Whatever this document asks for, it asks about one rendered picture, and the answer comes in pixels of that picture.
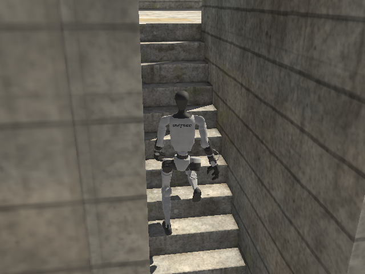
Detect stairs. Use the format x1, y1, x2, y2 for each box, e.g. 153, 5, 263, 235
139, 23, 246, 274

